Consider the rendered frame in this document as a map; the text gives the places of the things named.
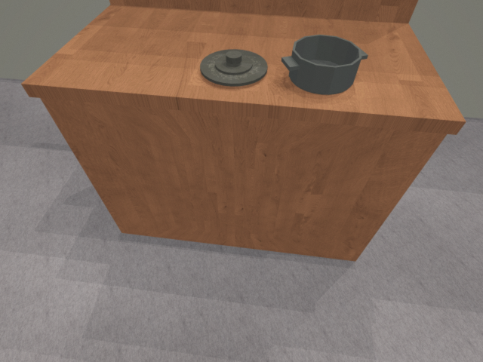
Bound pot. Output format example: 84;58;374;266
281;35;368;95

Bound table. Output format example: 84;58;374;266
21;0;466;261

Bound knob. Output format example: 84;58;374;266
226;51;242;64

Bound lid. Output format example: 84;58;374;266
200;49;268;87

